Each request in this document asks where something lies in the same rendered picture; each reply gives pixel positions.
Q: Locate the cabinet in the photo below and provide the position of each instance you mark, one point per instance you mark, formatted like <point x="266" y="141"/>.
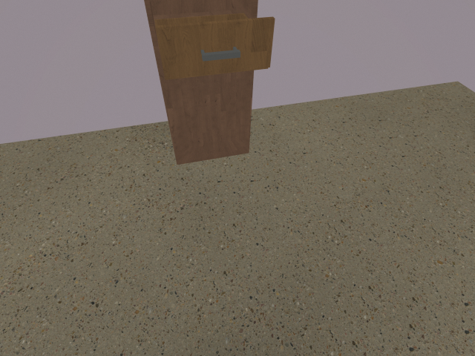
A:
<point x="209" y="116"/>

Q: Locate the handle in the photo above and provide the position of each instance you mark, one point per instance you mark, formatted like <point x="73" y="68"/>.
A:
<point x="228" y="54"/>

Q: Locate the drawer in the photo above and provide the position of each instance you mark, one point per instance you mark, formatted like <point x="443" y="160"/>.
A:
<point x="181" y="40"/>

